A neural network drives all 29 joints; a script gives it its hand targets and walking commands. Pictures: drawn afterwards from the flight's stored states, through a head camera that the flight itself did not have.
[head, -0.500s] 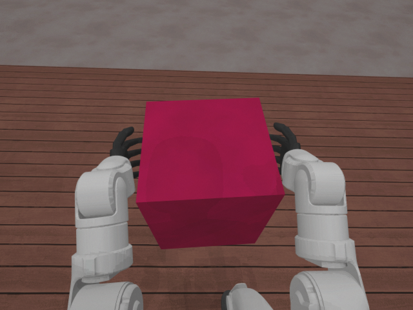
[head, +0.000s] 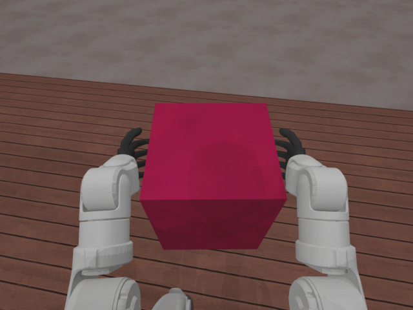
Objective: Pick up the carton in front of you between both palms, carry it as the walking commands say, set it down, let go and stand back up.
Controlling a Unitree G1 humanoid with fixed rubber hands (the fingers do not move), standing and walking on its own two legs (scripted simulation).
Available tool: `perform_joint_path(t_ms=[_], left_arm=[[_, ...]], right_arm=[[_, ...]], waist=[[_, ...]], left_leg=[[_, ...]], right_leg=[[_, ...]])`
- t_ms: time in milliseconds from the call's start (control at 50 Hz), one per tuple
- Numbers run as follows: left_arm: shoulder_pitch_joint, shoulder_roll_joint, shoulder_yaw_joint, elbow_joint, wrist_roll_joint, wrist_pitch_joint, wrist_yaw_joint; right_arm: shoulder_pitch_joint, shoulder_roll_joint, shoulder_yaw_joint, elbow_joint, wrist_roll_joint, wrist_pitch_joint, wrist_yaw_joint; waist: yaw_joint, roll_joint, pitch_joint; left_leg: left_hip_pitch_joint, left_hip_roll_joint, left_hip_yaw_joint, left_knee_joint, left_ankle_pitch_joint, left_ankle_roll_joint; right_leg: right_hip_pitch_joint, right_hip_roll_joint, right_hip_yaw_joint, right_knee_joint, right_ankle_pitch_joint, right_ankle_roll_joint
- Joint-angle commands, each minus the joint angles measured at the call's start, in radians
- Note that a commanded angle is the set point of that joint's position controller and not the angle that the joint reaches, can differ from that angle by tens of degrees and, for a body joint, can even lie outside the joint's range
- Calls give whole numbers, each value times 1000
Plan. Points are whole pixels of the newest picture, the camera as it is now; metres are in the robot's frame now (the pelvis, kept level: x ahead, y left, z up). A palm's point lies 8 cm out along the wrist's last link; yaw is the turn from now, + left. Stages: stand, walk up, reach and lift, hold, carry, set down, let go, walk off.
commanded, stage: carry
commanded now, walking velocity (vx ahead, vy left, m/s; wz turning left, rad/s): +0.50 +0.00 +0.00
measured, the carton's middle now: (210, 182) +0.37 +0.03 +0.03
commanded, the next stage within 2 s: none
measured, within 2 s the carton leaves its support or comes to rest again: neither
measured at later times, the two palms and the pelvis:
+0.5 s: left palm (173, 79) +0.68 +0.14 +0.06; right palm (284, 83) +0.66 -0.16 +0.07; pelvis +0.32 +0.02 -0.05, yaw -1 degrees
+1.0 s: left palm (181, 40) +0.97 +0.15 +0.03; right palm (265, 40) +0.98 -0.14 +0.02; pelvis +0.62 -0.01 -0.09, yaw +0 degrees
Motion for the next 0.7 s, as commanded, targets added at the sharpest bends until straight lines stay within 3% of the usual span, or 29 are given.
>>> perform_joint_path(t_ms=[0, 40, 60, 80, 100, 120, 140, 160, 180, 200, 240, 260, 320, 360, 480, 520, 560, 580, 600, 620, 640, 660, 680], left_arm=[[-666, -1057, -700, -106, -461, 9, -268], [-639, -1045, -694, -61, -451, 15, -268], [-648, -1043, -693, -36, -447, 17, -270], [-659, -1036, -690, -14, -439, 17, -272], [-657, -1035, -675, 14, -428, 18, -274], [-679, -1044, -655, 49, -426, 33, -269], [-674, -1035, -638, 41, -414, 39, -262], [-724, -1048, -642, 9, -410, 37, -255], [-753, -1072, -636, -6, -404, 32, -247], [-760, -1087, -624, -22, -395, 26, -238], [-739, -1095, -615, -51, -371, 18, -219], [-719, -1099, -616, -55, -362, 14, -210], [-670, -1096, -627, -75, -338, 1, -190], [-653, -1084, -642, -96, -327, -4, -182], [-639, -1004, -669, -135, -315, 13, -177], [-610, -968, -651, -98, -297, 27, -186], [-579, -940, -619, -47, -281, 37, -197], [-567, -926, -600, -23, -276, 41, -204], [-570, -912, -573, 11, -276, 46, -211], [-603, -875, -560, 54, -268, 47, -212], [-575, -916, -563, 75, -289, 44, -220], [-620, -979, -582, 43, -325, 37, -231], [-710, -1036, -609, -9, -364, 31, -240]], right_arm=[[-655, 956, 682, -51, 348, -31, 172], [-633, 924, 664, -14, 339, -19, 182], [-621, 911, 650, 8, 334, -16, 188], [-614, 896, 636, 23, 334, -12, 195], [-621, 877, 620, 46, 342, -6, 204], [-627, 864, 594, 92, 329, -5, 206], [-600, 888, 600, 121, 347, -6, 213], [-639, 948, 614, 102, 380, -12, 225], [-724, 1007, 638, 53, 424, -15, 236], [-805, 1055, 670, 12, 467, -18, 245], [-873, 1111, 705, -33, 529, -28, 253], [-874, 1122, 710, -43, 544, -32, 254], [-826, 1123, 713, -54, 550, -40, 255], [-800, 1112, 717, -63, 545, -43, 256], [-719, 1037, 721, -55, 520, -35, 256], [-690, 1012, 713, -11, 507, -28, 258], [-680, 1002, 704, 44, 501, -22, 262], [-689, 995, 696, 68, 497, -22, 263], [-702, 997, 679, 96, 481, -21, 263], [-714, 1017, 660, 130, 489, -7, 257], [-737, 1010, 654, 115, 473, -4, 251], [-786, 1027, 656, 91, 469, -7, 247], [-816, 1053, 652, 67, 468, -13, 242]], waist=[[37, -100, -418], [-13, -110, -442], [-66, -91, -467], [-115, -57, -485], [-102, 79, -503], [-145, 280, -623], [-169, 227, -682], [-166, 144, -602], [-151, 50, -530], [-131, 21, -485], [-111, 38, -463], [-112, 54, -469], [-139, 98, -499], [-156, 106, -508], [-215, 108, -448], [-196, 115, -429], [-110, 91, -467], [-64, 43, -489], [-76, -92, -535], [-34, -286, -625], [-7, -241, -643], [-15, -151, -579], [-38, -53, -519]], left_leg=[[84, -89, 107, -222, 193, 31], [303, -96, 113, -294, 265, 59], [454, -74, 110, -348, 299, 65], [651, 5, 45, -321, 358, 62], [865, 191, -135, -143, 779, 64], [1166, 413, -482, -60, 844, 287], [1154, 406, -593, -129, 360, 350], [1012, 328, -555, -203, 109, 309], [869, 288, -493, -252, 42, 258], [759, 273, -445, -274, 81, 237], [633, 235, -361, -304, 87, 194], [641, 225, -328, -295, 154, 185], [750, 203, -251, -239, 443, 163], [809, 176, -204, -207, 539, 144], [867, 73, -103, -115, 522, 115], [817, 75, -85, -38, 457, 101], [676, 57, -13, 172, 432, 54], [484, 29, -3, 330, 199, 31], [238, -26, 16, 483, -461, 15], [-26, -118, -45, 735, -677, -35], [-132, -80, -71, 813, -634, -10], [-149, -42, -78, 767, -574, 3], [-112, -23, -76, 687, -503, 4]], right_leg=[[358, -158, 119, 54, 886, -8], [276, -167, 99, 192, 890, 13], [210, -160, 61, 322, 850, 37], [54, -135, 42, 474, 662, 56], [-204, -73, 25, 639, 32, 61], [-530, 25, 93, 940, -376, 123], [-623, -21, 130, 1019, -330, 86], [-641, -56, 129, 948, -256, 63], [-605, -80, 125, 852, -184, 65], [-566, -97, 120, 778, -146, 73], [-476, -113, 102, 659, -116, 89], [-476, -114, 88, 611, -99, 96], [-552, -114, 61, 493, 24, 100], [-579, -108, 49, 416, 129, 93], [-490, -26, -45, 37, 406, 66], [-363, -21, -42, -82, 496, 39], [-60, -29, -66, -181, 595, 15], [151, -125, 13, -117, 694, 11], [362, -342, 248, 91, 1102, 7], [609, -501, 560, 89, 1028, -189], [597, -506, 663, 12, 593, -247], [473, -421, 611, -50, 360, -202], [343, -379, 547, -84, 308, -161]])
